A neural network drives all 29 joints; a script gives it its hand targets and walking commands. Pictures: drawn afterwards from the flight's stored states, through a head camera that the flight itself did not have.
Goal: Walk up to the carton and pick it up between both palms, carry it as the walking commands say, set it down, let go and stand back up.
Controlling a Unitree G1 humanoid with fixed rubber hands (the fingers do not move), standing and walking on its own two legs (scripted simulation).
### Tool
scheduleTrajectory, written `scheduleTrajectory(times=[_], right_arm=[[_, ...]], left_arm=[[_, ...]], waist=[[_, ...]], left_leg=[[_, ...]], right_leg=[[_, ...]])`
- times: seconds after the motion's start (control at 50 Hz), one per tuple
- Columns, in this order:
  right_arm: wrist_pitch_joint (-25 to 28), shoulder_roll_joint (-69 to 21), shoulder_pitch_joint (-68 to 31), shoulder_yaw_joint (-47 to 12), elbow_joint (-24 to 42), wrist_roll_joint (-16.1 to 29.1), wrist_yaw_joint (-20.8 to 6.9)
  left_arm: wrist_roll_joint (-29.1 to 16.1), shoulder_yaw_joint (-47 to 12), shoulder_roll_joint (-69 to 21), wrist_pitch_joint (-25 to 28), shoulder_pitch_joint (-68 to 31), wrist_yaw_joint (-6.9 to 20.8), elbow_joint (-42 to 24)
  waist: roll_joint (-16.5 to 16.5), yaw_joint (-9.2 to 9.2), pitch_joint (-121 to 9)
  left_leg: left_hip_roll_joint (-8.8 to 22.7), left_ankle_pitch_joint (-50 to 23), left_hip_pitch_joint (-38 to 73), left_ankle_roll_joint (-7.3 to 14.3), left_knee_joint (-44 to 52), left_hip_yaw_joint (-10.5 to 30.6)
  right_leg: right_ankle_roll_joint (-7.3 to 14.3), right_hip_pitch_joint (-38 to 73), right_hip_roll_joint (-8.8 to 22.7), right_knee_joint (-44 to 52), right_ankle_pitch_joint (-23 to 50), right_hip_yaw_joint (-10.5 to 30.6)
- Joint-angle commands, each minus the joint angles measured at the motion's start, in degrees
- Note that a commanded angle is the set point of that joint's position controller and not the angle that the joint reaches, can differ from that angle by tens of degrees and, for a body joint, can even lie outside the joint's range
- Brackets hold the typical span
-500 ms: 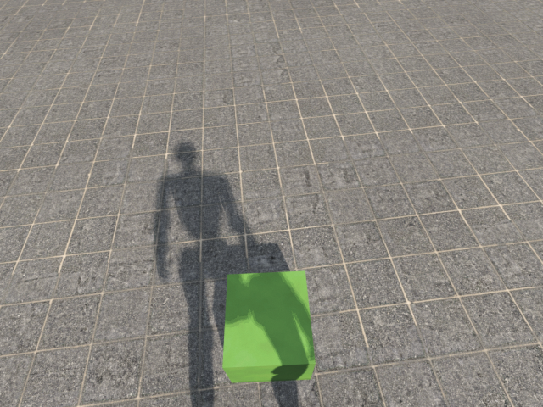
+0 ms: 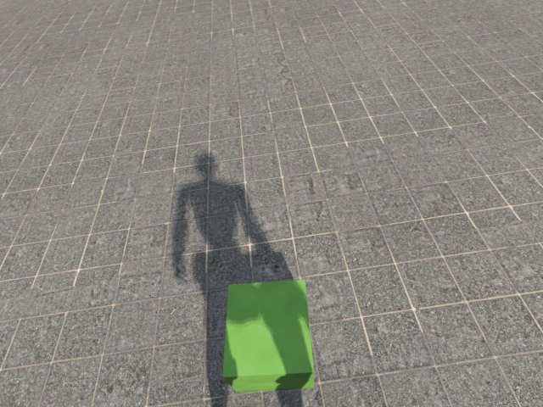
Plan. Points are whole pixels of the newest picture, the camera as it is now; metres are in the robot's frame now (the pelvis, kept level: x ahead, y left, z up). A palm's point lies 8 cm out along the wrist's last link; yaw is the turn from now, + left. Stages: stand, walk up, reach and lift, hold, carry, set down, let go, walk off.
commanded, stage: walk up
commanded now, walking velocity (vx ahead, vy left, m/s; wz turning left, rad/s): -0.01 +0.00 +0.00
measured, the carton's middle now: (270, 335) +0.45 +0.08 -0.67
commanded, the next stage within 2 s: stand in 1.16 s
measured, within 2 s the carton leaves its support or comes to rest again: neither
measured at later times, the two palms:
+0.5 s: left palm out of the picture +0.08 +0.30 -0.14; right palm out of the picture +0.01 -0.16 -0.15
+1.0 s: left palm out of the picture +0.06 +0.35 -0.15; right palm out of the picture +0.03 -0.12 -0.15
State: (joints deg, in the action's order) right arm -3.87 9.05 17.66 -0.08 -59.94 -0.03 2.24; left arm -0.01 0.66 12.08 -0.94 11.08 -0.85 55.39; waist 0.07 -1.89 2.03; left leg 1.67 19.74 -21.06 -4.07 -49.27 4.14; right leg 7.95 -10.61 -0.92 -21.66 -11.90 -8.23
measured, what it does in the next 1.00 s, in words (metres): steps to the left: left foot, then left foot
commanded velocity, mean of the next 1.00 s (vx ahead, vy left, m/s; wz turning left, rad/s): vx -0.01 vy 0.00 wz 0.00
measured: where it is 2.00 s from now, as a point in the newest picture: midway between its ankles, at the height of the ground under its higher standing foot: outside the picture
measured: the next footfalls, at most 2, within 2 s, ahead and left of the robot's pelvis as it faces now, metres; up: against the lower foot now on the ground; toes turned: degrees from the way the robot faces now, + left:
left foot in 0.34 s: +0.05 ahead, +0.21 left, +0.00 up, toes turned -3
left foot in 0.94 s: +0.08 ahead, +0.26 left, +0.00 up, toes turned -5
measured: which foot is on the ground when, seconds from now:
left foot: up 0.00-0.32, down 0.34-0.68, up 0.70-0.92, down 0.94-1.00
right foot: down 0.00-1.00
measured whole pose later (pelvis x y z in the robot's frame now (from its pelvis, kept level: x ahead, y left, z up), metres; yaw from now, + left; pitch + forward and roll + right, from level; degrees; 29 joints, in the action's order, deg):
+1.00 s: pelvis +0.01 +0.11 -0.01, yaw +2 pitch -2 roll -1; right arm -0.6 9.3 15.3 -0.1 -60.1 0.0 1.6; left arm 0.0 0.7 12.0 -1.7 12.3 -1.6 56.3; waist 0.0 -1.7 1.8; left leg 2.8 14.3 -15.2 -3.1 -31.2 4.1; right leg 0.1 -11.7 3.1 -32.2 -20.0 -8.7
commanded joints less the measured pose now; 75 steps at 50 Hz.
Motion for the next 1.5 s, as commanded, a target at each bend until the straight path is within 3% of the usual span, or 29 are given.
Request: scheduleTrajectory(times=[0.0,0.08,0.2,0.28,0.34,0.4,0.44,0.56,0.58,0.62,0.64,0.66,0.68,0.7,0.72,0.76,0.78,0.8,0.84,0.88,0.92,0.94,1.06,1.1,1.16,1.26,1.34,1.38,1.48], right_arm=[[0.7,4.0,4.6,1.8,-1.6,-2.1,-0.4],[1.4,4.2,5.6,1.8,-1.7,-2.0,-0.3],[2.3,3.5,4.4,0.6,-0.4,-1.7,-0.4],[4.1,3.4,7.5,-0.1,-2.0,-2.0,-0.1],[4.6,8.9,3.4,0.4,0.4,-1.9,0.1],[5.2,10.0,-0.8,0.2,2.0,-1.2,0.3],[5.5,8.0,1.7,-0.1,1.4,-1.1,0.4],[5.3,8.5,2.3,1.4,1.4,-1.5,0.9],[5.0,7.5,0.3,1.1,1.9,-1.1,0.4],[5.3,9.7,3.8,1.3,1.6,-0.8,0.8],[3.3,10.0,-3.9,2.9,2.3,-0.5,0.0],[3.8,5.2,-3.0,0.5,2.8,-0.5,0.2],[2.0,8.7,-5.7,3.6,4.5,-0.9,-0.3],[2.5,4.8,-4.0,1.4,3.7,-1.4,-0.3],[1.9,6.5,-2.9,2.5,3.7,-1.1,-0.5],[3.0,5.6,1.2,1.8,2.6,-1.4,-1.3],[3.3,4.5,0.3,0.5,1.9,-1.3,-1.5],[3.6,5.9,-0.4,1.1,3.1,-1.1,-1.3],[3.9,5.1,1.1,0.5,0.4,-1.3,-1.4],[4.5,6.4,2.2,0.7,-0.9,-1.2,-0.6],[4.4,11.9,1.0,1.7,-0.4,-1.7,-0.5],[4.4,11.8,-0.2,1.6,0.4,-1.7,-0.5],[4.6,8.9,-6.0,1.8,2.3,-0.9,-0.8],[4.7,8.0,-2.4,1.5,1.6,-0.8,-0.8],[4.6,6.9,-1.5,1.1,0.9,-1.2,-1.1],[5.4,8.8,-3.8,1.6,1.0,-0.8,-0.8],[5.0,8.0,-1.5,1.6,1.2,-1.0,-0.5],[5.1,8.0,-3.2,1.3,0.3,-1.3,-0.6],[4.3,6.6,-1.5,1.3,0.7,-1.2,-0.5]], left_arm=[[0.2,0.9,3.9,1.4,3.8,-1.1,-1.2],[0.1,0.7,4.2,1.6,3.8,-1.2,-1.1],[0.6,1.2,4.5,0.8,3.0,-1.1,-0.6],[-0.1,1.2,5.2,0.5,2.6,-1.0,-0.8],[0.2,0.6,2.8,-0.1,4.3,-0.9,-1.1],[0.0,0.3,3.5,-0.2,5.9,-0.7,-1.0],[-0.4,0.8,3.7,0.2,5.9,-0.7,-0.8],[-0.3,1.8,4.9,-1.0,6.0,-1.2,0.7],[-0.3,0.7,3.4,-0.3,6.3,-1.3,0.3],[-0.4,3.5,7.1,-0.5,5.6,-1.7,-0.2],[1.0,3.0,9.6,0.4,11.8,-2.2,-0.2],[0.6,2.1,8.1,0.8,9.9,-2.2,1.6],[1.3,3.6,12.8,0.3,13.9,-3.0,0.6],[0.9,2.3,7.7,0.5,8.1,-2.4,1.6],[1.3,2.7,8.9,0.6,6.0,-2.2,-0.8],[0.5,1.9,5.7,0.3,-1.0,-1.9,-1.6],[0.7,1.9,5.0,0.1,1.5,-1.7,-0.7],[0.6,1.9,6.4,0.0,2.9,-1.8,-0.1],[0.7,2.0,6.9,0.2,4.0,-1.3,1.1],[0.7,1.7,4.6,-0.3,3.4,-1.2,0.8],[0.4,0.3,2.0,-1.0,6.1,-0.8,1.2],[0.3,0.4,1.7,-1.3,6.4,-0.6,0.8],[0.3,1.1,4.3,0.4,10.4,-0.5,2.5],[0.3,1.7,6.6,0.3,7.8,-0.3,2.5],[0.4,1.0,4.2,0.6,8.4,-0.6,2.1],[-0.1,1.0,6.0,1.1,10.0,-1.1,4.1],[-0.2,1.3,5.0,0.8,8.5,-1.1,3.0],[0.0,1.0,4.5,0.6,10.6,-0.9,3.4],[0.1,1.3,5.2,0.8,9.3,-1.0,2.3]], waist=[[4.2,2.3,-0.6],[1.3,2.24,-1.0],[3.8,1.98,-0.1],[0.8,-0.53,-4.3],[-8.5,2.97,1.8],[-13.1,4.1,0.7],[-5.6,3.51,-3.6],[-4.7,2.8,-2.2],[-9.0,3.13,-3.7],[0.3,2.88,-2.2],[-7.0,6.2,-2.6],[3.1,5.27,-3.6],[2.3,6.99,-1.2],[6.4,4.94,-1.5],[2.4,4.4,-0.5],[10.8,0.29,0.7],[10.5,1.08,-2.1],[8.9,1.27,0.1],[6.7,0.53,-2.2],[2.0,0.12,-0.7],[-13.4,2.29,2.5],[-14.8,2.93,4.6],[-6.3,3.99,-0.1],[4.2,3.07,0.2],[-1.9,2.01,1.6],[-1.4,2.79,-3.9],[-0.9,2.48,-3.4],[-5.5,3.04,-2.8],[0.7,2.25,-0.8]], left_leg=[[1.6,0.0,-5.3,1.5,-0.7,-3.5],[1.7,1.1,-4.9,1.5,0.2,-3.4],[1.4,0.3,-0.8,2.3,5.9,-3.0],[-0.8,-12.8,6.3,3.9,22.6,-4.9],[7.9,-18.1,0.1,6.5,31.9,10.0],[9.0,-21.8,1.9,8.1,33.0,12.4],[6.8,-28.0,5.9,7.7,28.1,9.2],[7.6,-24.4,2.7,7.2,25.2,5.6],[4.9,-24.1,2.5,6.8,25.0,6.3],[6.8,-21.4,2.2,6.6,22.7,3.2],[-1.4,-15.1,-8.0,3.0,12.3,-3.1],[0.6,-1.0,-5.0,2.8,14.0,-4.9],[-2.5,12.2,-12.8,0.9,-3.2,-2.3],[1.1,11.3,-6.1,1.8,-2.3,-2.6],[-0.8,11.0,-9.2,1.5,-7.4,-2.6],[0.8,5.4,0.1,2.8,-0.9,-1.7],[-0.1,0.8,-0.5,2.9,4.6,-3.4],[0.1,-0.6,-2.1,2.6,7.2,-4.4],[-0.6,-8.4,4.3,2.3,16.5,-6.8],[0.3,-14.3,7.3,3.8,25.5,-3.4],[9.4,-6.6,0.8,5.8,35.3,12.7],[10.6,0.6,-3.4,6.6,39.4,17.2],[4.6,-0.1,1.1,5.9,30.1,4.8],[2.1,-1.9,1.4,4.4,27.3,1.4],[2.8,-4.8,4.0,4.5,27.1,1.9],[3.7,-23.3,6.7,5.4,23.3,0.7],[3.7,-24.2,4.6,5.7,23.4,2.1],[3.7,-20.4,4.2,5.4,23.8,0.8],[2.0,-15.5,3.2,4.7,22.6,-0.4]], right_leg=[[-1.5,4.1,16.0,9.0,1.3,10.0],[0.0,4.5,16.0,6.5,10.1,8.9],[2.3,1.5,16.1,8.3,0.1,9.5],[-0.9,4.5,12.3,1.0,1.2,6.3],[-3.9,2.6,3.7,-5.3,-9.7,2.8],[-5.4,3.4,2.5,-5.2,-4.4,6.0],[-5.2,7.2,4.7,-3.4,3.7,6.4],[-5.2,7.4,5.2,-7.0,3.9,2.6],[-4.8,9.0,6.8,-3.9,5.1,5.4],[-5.4,7.2,6.9,-5.0,4.0,2.3],[-1.1,14.1,19.2,-0.5,12.7,16.9],[-0.7,10.7,20.4,2.2,17.9,15.4],[5.8,10.5,32.1,4.7,24.7,26.5],[3.9,4.0,25.6,5.5,17.7,18.8],[4.6,4.5,27.2,5.4,16.9,20.0],[-0.2,-3.0,17.5,5.3,10.2,8.1],[-1.7,1.1,13.9,4.2,9.1,5.5],[-1.6,2.1,14.5,1.7,15.8,5.9],[-1.9,1.3,14.1,1.5,4.7,5.1],[-4.3,-0.3,9.9,-2.5,-3.9,4.2],[-6.6,-2.7,2.9,-9.8,-12.9,1.1],[-7.3,-2.2,1.4,-12.6,-12.8,3.0],[-6.1,2.7,6.6,-0.9,-4.6,7.7],[-5.4,1.1,9.4,2.6,-7.5,9.2],[-5.3,-1.9,9.4,3.0,-7.5,9.5],[-5.4,3.0,8.9,-1.1,1.5,7.3],[-5.2,4.1,8.4,-1.9,1.7,5.4],[-5.2,2.3,8.5,-1.9,-2.2,4.7],[-4.5,0.8,9.9,2.4,-5.2,7.4]])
